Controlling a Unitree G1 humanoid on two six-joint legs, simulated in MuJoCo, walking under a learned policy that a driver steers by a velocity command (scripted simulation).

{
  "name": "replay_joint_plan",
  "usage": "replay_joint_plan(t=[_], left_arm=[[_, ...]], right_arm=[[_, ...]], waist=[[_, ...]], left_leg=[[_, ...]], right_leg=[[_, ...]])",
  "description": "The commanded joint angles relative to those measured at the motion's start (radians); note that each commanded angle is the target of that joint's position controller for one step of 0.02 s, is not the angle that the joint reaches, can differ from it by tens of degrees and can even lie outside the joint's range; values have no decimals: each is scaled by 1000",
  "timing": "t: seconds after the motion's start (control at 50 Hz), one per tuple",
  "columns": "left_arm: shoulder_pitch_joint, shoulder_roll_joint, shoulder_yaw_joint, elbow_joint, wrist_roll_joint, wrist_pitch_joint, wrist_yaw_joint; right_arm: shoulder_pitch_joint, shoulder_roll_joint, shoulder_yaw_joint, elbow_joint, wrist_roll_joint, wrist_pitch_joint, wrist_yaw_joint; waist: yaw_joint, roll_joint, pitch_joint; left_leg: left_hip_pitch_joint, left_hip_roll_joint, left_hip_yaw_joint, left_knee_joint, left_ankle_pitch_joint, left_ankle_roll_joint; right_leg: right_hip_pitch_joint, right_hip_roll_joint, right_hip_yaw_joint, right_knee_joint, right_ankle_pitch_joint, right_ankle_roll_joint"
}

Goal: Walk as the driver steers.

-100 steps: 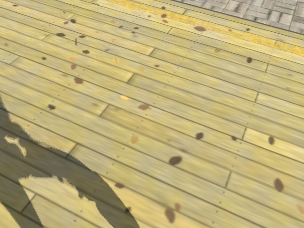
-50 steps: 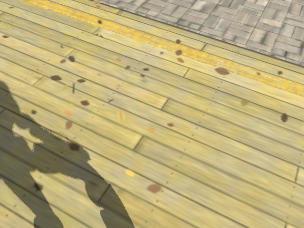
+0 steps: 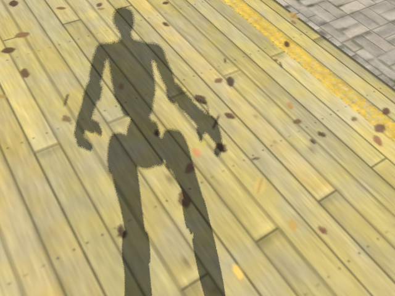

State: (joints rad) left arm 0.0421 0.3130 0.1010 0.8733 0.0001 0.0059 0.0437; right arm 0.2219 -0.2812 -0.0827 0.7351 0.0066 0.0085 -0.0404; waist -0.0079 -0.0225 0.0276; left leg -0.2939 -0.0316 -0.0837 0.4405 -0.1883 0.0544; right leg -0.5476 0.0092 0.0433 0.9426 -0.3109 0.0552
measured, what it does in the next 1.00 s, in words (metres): steps on the spot, turning left: right foot, then left foot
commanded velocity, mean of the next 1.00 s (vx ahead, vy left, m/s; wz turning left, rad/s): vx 0.03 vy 0.00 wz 0.60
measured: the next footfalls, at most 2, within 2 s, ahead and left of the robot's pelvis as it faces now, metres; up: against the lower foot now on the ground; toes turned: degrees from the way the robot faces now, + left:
right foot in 0.20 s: +0.08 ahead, -0.14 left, +0.00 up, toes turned +12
left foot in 0.62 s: +0.00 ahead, +0.13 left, +0.00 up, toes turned +25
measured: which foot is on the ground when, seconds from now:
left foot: down 0.00-0.20, up 0.22-0.60, down 0.62-1.00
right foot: up 0.00-0.18, down 0.20-0.62, up 0.64-1.00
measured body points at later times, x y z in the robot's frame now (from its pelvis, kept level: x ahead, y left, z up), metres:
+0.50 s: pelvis +0.01 -0.02 +0.00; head +0.05 -0.02 +0.44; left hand +0.04 +0.29 -0.11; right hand +0.24 -0.25 -0.11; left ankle -0.03 +0.12 -0.69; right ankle +0.04 -0.15 -0.75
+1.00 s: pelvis +0.01 +0.03 +0.00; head +0.02 +0.06 +0.45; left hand -0.02 +0.36 -0.11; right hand +0.29 -0.12 -0.08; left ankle -0.03 +0.11 -0.75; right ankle +0.12 -0.08 -0.71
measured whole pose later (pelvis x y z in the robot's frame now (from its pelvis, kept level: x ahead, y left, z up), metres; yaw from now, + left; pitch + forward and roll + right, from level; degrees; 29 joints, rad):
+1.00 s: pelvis +0.01 +0.03 +0.00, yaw +35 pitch +2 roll -2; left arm 0.12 0.32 0.08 0.76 -0.01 -0.03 -0.01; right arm 0.24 -0.31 -0.06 0.60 0.01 0.01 -0.02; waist -0.02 -0.01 0.01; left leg -0.27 -0.08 -0.16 0.45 -0.22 0.07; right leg -0.43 0.01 0.07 0.71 -0.33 0.05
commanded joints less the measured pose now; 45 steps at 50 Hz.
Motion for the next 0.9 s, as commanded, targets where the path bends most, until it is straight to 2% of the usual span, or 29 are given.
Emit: replay_joint_plan(t=[0.02, 0.12, 0.16, 0.18, 0.2, 0.22, 0.24, 0.26, 0.28, 0.3, 0.32, 0.36, 0.38, 0.42, 0.46, 0.54, 0.58, 0.6, 0.62, 0.64, 0.66, 0.68, 0.7, 0.72, 0.74, 0.76, 0.82, 0.86, 0.9], left_arm=[[-60, 53, 2, -70, -4, -19, -8], [-19, 78, 3, -73, -13, -34, -26], [28, 83, 5, -67, -14, -44, -36], [71, 89, 8, -57, -12, -48, -40], [109, 127, 19, -48, -3, -47, -40], [116, 191, 31, -55, 13, -37, -32], [101, 221, 33, -57, 43, -32, -33], [58, 170, 20, -88, 36, -35, -30], [14, 119, 7, -103, 28, -34, -24], [-13, 103, 2, -113, 17, -30, -20], [-16, 94, -2, -114, 3, -28, -15], [17, 106, -3, -107, 7, -16, -5], [43, 116, 0, -104, 10, -11, 1], [74, 138, 7, -102, 12, -3, 5], [67, 166, 16, -110, 8, 2, 0], [59, 196, 26, -118, -11, 3, -19], [43, 198, 27, -117, -30, 1, -25], [65, 171, 21, -105, -35, -1, -28], [125, 121, 9, -88, -16, -3, -35], [116, 45, -20, -138, 44, -6, -42], [9, 97, -5, -174, 22, -11, -31], [-20, 129, 5, -181, -6, -8, -24], [-2, 133, 10, -172, -11, -5, -18], [15, 139, 14, -154, -1, -1, -10], [34, 143, 17, -152, 6, 2, -8], [49, 138, 18, -151, 7, 1, -10], [56, 112, 12, -158, 2, -1, -12], [37, 102, 6, -171, 0, -8, -20], [5, 105, 5, -188, -6, -22, -33]], right_arm=[[-10, -187, -49, -72, 1, -4, -9], [-51, -195, -49, -98, 2, 10, 4], [-81, -191, -45, -111, 11, 18, 2], [-102, -187, -43, -120, 18, 24, -1], [-92, -161, -35, -128, 17, 27, -5], [-38, -94, -19, -129, 5, 28, -3], [-23, -136, -34, -160, 12, 17, 1], [-13, -218, -56, -141, 2, 10, 6], [-6, -239, -68, -118, 10, 14, 9], [9, -212, -67, -98, 11, 26, 6], [2, -188, -60, -101, 9, 35, 7], [-37, -141, -43, -127, 18, 39, 16], [-67, -128, -36, -145, 21, 38, 18], [-102, -115, -26, -172, 18, 36, 23], [-109, -104, -16, -189, 13, 35, 32], [-80, -129, -24, -197, 14, 45, 49], [-30, -129, -32, -185, 13, 51, 57], [12, -141, -42, -168, 11, 51, 53], [61, -202, -65, -159, 12, 48, 41], [73, -329, -85, -189, 3, 43, 24], [98, -293, -71, -202, -32, 14, 42], [61, -264, -61, -196, -33, -8, 50], [8, -238, -55, -191, -16, -18, 45], [-34, -207, -44, -196, -2, -16, 39], [-64, -201, -37, -203, 2, -13, 33], [-69, -196, -32, -210, -3, -11, 27], [-58, -189, -29, -214, -6, -12, 17], [-19, -191, -31, -203, 5, -9, 12], [-6, -203, -34, -200, 6, -11, 12]], waist=[[-11, 174, -109], [-9, 189, -121], [19, 189, -134], [48, 180, -136], [48, 134, -154], [4, -99, -178], [-16, -281, -134], [-13, -184, -119], [-24, -123, -103], [-33, -97, -85], [-20, -106, -64], [4, -121, -47], [25, -132, -51], [51, -141, -75], [57, -151, -90], [44, -166, -87], [4, -153, -87], [-12, -120, -97], [-15, 36, -123], [21, 367, -131], [-68, 272, -207], [-50, 192, -157], [-19, 162, -115], [-2, 134, -100], [18, 144, -94], [27, 155, -106], [23, 154, -118], [0, 157, -120], [-17, 193, -78]], left_leg=[[177, 225, -269, -96, 194, 168], [143, 212, -366, -54, 295, 174], [149, 187, -392, -16, 338, 148], [124, 156, -382, 12, 307, 115], [43, 111, -348, 71, 178, 67], [-111, -15, -194, 297, -171, 8], [-307, -113, -78, 477, -488, -38], [-331, -35, -92, 662, -447, -70], [-326, -19, -81, 725, -374, -85], [-332, -7, -66, 754, -318, -104], [-357, 1, -55, 780, -270, -122], [-350, 15, 4, 729, -216, -142], [-360, 27, 24, 677, -203, -149], [-337, 56, 44, 571, -200, -155], [-254, 75, 74, 464, -201, -146], [-115, 65, 134, 286, -168, -105], [-12, 45, 161, 113, -62, -60], [91, 22, 159, 18, 17, -27], [261, 87, 30, -48, 253, 21], [402, 369, -360, -24, 671, 166], [312, 435, -454, -69, 594, 314], [276, 379, -368, -91, 483, 282], [235, 320, -299, -96, 372, 221], [207, 282, -264, -97, 306, 179], [158, 257, -238, -104, 308, 168], [137, 240, -229, -111, 309, 167], [157, 218, -234, -112, 270, 172], [171, 201, -279, -151, -54, 175], [146, 204, -348, -193, -290, 181]], right_leg=[[-31, 1, 30, -136, 3, 16], [110, 29, 34, -283, -45, 6], [189, 32, 30, -422, 14, -9], [273, 26, 15, -553, 126, -23], [397, -59, 60, -606, 234, -53], [526, -276, 249, -616, 419, -134], [501, -431, 466, -633, 580, -318], [477, -447, 430, -633, 564, -359], [456, -372, 312, -618, 520, -309], [450, -307, 224, -610, 452, -262], [451, -286, 180, -612, 450, -253], [445, -252, 95, -633, 456, -258], [478, -258, 80, -638, 462, -267], [528, -283, 59, -635, 477, -280], [510, -298, 21, -632, 485, -277], [466, -324, -22, -605, 463, -253], [440, -323, -53, -536, 413, -206], [390, -297, -90, -458, 347, -157], [251, -229, -172, -272, 182, -77], [-63, -86, -213, 63, -370, 18], [-119, -34, -35, 235, -400, 19], [-135, -54, 0, 289, -321, 3], [-140, -71, 12, 264, -226, -12], [-128, -82, 22, 234, -160, -13], [-87, -72, 19, 227, -106, -7], [-54, -55, 14, 230, -65, -3], [-43, -32, 21, 123, -14, 12], [-47, -25, 24, -5, 12, 15], [-41, -15, 29, -115, 10, 10]])
Over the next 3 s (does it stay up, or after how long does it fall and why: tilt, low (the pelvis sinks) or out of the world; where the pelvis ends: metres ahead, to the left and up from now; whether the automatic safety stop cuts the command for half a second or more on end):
stays up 0.87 0.57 -0.01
